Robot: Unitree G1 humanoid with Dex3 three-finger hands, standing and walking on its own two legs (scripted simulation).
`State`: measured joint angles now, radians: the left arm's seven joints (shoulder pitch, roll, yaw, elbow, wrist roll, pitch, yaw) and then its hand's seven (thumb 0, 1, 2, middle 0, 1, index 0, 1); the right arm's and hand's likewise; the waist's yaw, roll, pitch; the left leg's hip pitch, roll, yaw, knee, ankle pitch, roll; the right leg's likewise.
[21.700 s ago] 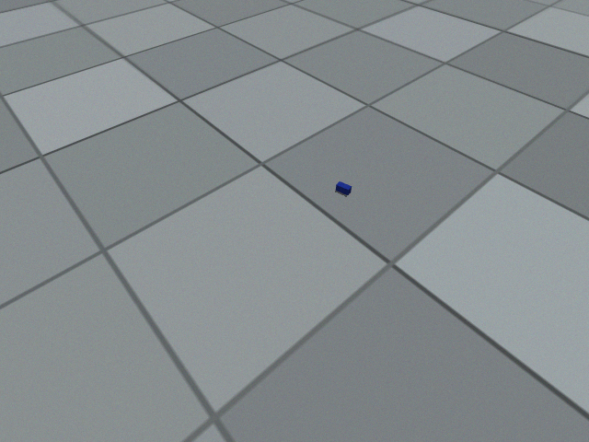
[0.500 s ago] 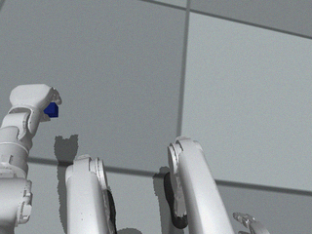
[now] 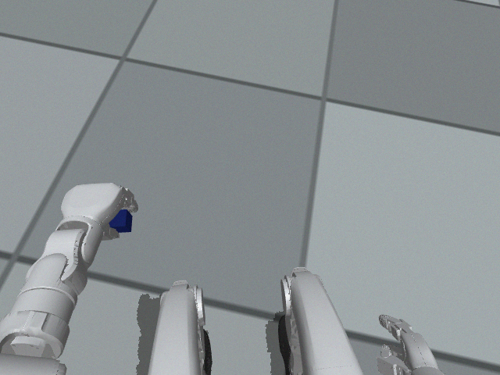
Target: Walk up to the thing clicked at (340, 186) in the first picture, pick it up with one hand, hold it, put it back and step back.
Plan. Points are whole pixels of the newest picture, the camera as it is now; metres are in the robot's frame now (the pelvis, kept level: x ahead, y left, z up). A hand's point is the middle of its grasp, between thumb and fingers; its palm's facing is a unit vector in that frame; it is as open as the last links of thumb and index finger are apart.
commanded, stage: lift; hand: left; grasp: from above
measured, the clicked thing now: (110, 221) +0.41 +0.24 -0.12
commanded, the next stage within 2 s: hold in 0.78 s
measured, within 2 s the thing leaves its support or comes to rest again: neither
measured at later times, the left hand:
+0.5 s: hand (73, 201) +0.37 +0.21 +0.07, palm faces -0.47 -0.04 -0.88, open 6.3 cm
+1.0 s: hand (47, 160) +0.39 +0.22 +0.13, palm faces -0.47 -0.02 -0.88, open 6.3 cm
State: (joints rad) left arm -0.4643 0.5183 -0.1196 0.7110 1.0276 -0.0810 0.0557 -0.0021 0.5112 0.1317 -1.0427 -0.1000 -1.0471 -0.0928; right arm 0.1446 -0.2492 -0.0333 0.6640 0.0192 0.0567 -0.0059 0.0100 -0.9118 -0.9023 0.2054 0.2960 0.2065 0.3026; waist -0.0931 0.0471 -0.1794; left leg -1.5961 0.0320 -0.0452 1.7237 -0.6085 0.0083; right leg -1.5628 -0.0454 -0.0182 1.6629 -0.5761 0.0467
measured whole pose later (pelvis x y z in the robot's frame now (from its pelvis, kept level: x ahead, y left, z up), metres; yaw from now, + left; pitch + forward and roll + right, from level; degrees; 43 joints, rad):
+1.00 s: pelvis +0.07 +0.00 +0.20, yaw +0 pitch +9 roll -1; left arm -0.33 0.42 -0.19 0.82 1.04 -0.09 0.07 0.00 0.51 0.07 -1.11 0.00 -1.11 0.00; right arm 0.24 -0.25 -0.05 0.72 0.04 0.04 -0.05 0.01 -0.91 -0.90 0.20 0.30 0.21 0.30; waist -0.05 0.02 -0.08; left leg -0.56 0.04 0.04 0.78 -0.37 0.00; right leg -0.57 -0.03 0.01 0.75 -0.34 0.04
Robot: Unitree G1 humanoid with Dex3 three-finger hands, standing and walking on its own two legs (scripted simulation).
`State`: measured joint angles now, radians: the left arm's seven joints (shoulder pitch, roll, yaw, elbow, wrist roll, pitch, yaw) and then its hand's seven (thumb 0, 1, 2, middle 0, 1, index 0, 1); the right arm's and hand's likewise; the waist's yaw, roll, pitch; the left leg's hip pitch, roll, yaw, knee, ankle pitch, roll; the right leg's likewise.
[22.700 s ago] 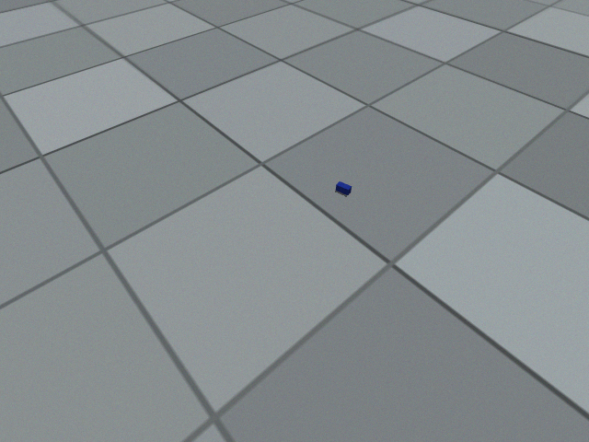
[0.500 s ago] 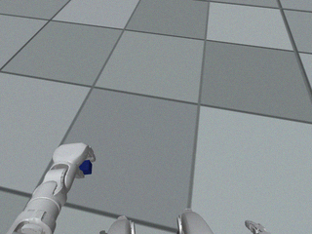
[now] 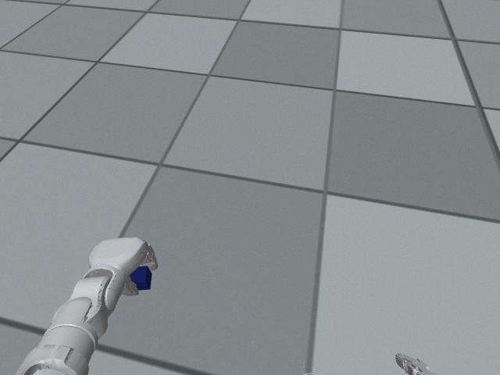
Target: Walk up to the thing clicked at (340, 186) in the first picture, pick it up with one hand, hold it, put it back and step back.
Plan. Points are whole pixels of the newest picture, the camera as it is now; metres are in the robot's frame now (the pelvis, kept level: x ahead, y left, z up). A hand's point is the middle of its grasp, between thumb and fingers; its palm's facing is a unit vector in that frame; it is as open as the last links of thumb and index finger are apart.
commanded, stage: hold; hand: left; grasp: from above
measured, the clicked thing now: (130, 279) +0.33 +0.23 -0.10
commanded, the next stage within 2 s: crouch in 1.78 s
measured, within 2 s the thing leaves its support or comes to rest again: neither
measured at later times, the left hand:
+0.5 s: hand (125, 272) +0.31 +0.21 -0.03, palm faces -0.47 -0.02 -0.88, open 6.3 cm
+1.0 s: hand (121, 282) +0.29 +0.21 -0.01, palm faces -0.46 -0.02 -0.89, open 6.3 cm
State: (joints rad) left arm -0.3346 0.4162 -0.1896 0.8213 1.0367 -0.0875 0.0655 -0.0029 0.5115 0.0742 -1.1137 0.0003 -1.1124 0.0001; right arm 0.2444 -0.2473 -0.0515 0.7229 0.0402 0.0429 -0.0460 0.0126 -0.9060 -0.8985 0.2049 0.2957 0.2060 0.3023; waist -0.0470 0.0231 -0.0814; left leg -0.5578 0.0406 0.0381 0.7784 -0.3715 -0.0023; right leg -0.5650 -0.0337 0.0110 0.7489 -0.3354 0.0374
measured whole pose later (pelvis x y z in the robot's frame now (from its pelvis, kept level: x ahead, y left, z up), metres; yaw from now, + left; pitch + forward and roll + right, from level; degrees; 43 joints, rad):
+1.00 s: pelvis -0.01 -0.01 +0.02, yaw -1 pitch +1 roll +0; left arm -0.26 0.43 -0.21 0.66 1.00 -0.09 -0.05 0.00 0.53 0.05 -1.11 0.00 -1.11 0.00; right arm 0.19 -0.25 -0.03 0.68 0.06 0.11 -0.07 0.01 -0.91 -0.90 0.20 0.30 0.20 0.30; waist -0.01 0.04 -0.02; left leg -0.31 0.03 0.06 0.55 -0.27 -0.01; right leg -0.34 -0.03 0.02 0.56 -0.25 0.03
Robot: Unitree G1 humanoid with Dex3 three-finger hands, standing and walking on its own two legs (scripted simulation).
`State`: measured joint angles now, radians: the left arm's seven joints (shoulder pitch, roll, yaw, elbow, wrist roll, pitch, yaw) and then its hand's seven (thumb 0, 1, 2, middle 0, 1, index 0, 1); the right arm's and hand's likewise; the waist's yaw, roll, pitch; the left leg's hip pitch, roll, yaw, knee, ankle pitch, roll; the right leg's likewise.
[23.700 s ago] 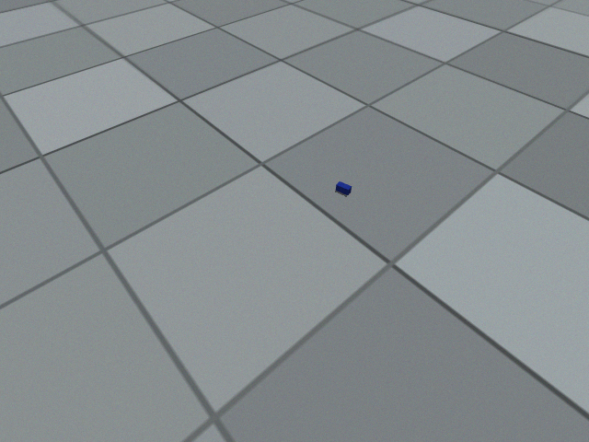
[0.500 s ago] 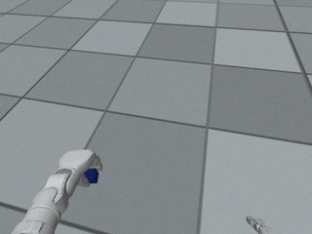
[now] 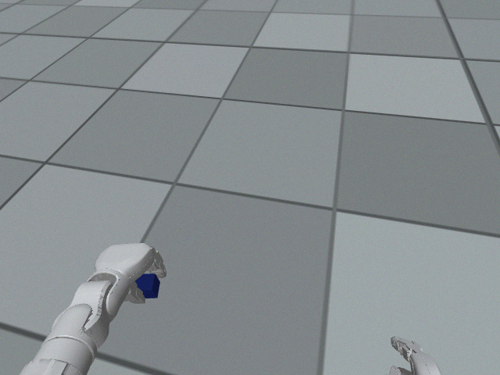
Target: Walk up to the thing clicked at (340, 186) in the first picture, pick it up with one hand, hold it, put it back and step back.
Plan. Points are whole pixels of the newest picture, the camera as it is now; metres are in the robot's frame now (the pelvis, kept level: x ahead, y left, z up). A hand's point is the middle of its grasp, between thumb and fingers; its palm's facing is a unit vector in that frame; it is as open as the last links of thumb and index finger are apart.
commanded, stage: hold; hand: left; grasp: from above
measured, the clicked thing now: (138, 286) +0.31 +0.23 -0.07
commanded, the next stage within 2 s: crouch in 0.78 s
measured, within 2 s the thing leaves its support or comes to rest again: neither
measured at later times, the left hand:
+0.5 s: hand (134, 292) +0.28 +0.21 -0.03, palm faces -0.48 -0.03 -0.88, open 6.2 cm
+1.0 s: hand (134, 287) +0.29 +0.22 -0.04, palm faces -0.46 -0.03 -0.89, open 6.3 cm
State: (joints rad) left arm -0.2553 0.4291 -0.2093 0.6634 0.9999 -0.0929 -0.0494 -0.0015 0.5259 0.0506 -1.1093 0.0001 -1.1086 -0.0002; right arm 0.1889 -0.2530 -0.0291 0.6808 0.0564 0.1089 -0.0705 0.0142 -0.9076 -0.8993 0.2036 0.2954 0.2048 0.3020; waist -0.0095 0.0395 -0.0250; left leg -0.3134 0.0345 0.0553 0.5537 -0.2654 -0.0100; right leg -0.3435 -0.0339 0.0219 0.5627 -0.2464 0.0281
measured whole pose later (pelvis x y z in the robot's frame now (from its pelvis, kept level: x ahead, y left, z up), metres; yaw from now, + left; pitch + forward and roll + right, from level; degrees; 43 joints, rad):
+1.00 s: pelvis +0.00 +0.00 +0.00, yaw +0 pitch +1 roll +0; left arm -0.23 0.42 -0.20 0.64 1.00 -0.11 -0.04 0.00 0.54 0.03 -1.09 -0.03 -1.09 -0.02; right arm 0.18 -0.25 -0.03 0.68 0.06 0.12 -0.07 0.01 -0.91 -0.90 0.20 0.30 0.20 0.30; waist -0.01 0.04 -0.01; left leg -0.27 0.03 0.05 0.51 -0.25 -0.01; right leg -0.30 -0.04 0.02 0.52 -0.23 0.03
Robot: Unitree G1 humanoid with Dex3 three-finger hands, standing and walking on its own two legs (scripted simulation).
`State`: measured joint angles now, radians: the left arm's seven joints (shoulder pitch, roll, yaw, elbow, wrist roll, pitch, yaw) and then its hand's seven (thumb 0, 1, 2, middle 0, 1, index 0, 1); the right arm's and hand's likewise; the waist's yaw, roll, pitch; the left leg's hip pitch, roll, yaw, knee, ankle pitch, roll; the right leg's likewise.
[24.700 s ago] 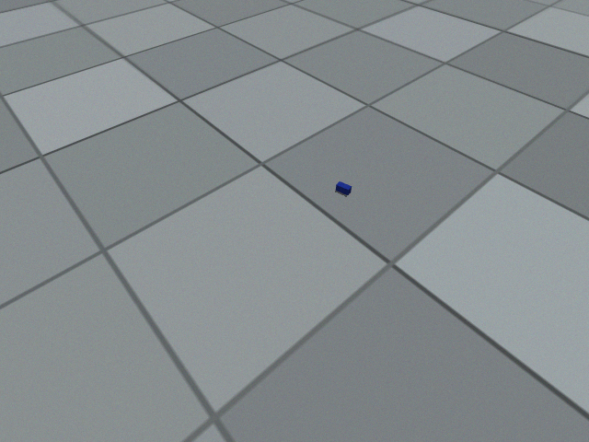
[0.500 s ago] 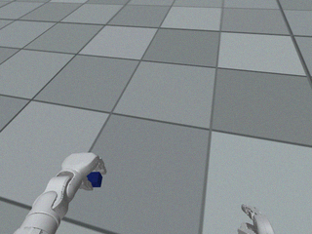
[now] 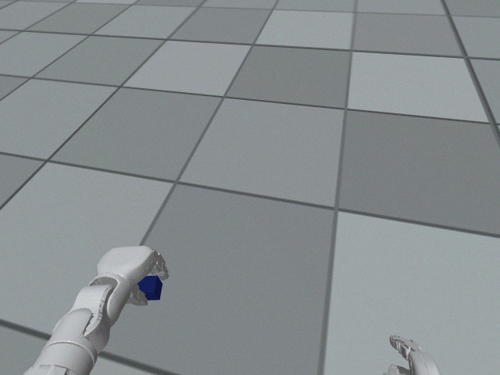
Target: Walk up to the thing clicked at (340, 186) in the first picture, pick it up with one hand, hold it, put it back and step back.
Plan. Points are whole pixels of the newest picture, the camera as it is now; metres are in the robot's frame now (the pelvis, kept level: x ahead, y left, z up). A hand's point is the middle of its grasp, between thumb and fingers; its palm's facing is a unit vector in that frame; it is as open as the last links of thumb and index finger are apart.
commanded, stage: crouch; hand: left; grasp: from above
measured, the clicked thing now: (140, 288) +0.31 +0.22 -0.08
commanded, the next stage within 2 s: lower in 2.00 s
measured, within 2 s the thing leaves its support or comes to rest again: neither
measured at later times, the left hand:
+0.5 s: hand (164, 306) +0.33 +0.22 -0.22, palm faces -0.42 +0.07 -0.91, open 6.2 cm
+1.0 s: hand (188, 320) +0.37 +0.21 -0.45, palm faces -0.46 +0.04 -0.89, open 6.2 cm
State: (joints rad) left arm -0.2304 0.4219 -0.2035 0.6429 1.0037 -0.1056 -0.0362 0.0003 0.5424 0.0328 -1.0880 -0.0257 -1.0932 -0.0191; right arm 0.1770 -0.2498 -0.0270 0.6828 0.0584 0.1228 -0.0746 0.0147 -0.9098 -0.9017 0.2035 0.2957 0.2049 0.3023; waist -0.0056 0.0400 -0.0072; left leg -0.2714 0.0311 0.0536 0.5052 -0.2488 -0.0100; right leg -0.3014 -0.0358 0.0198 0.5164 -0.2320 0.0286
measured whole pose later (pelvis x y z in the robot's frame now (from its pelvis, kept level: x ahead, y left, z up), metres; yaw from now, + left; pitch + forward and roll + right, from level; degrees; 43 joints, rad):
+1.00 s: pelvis -0.06 +0.01 -0.30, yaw +0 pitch +37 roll -4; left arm -0.80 0.47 -0.05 1.26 1.25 -0.14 0.36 0.00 0.54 0.02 -1.12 0.00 -1.12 0.00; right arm 0.19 -0.22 -0.04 0.74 -0.09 -0.04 0.03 0.01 -0.91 -0.90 0.21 0.30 0.21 0.30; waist -0.19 0.04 -0.19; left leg -1.93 0.02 -0.05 1.94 -0.66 0.00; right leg -1.90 -0.04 0.00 1.89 -0.64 0.04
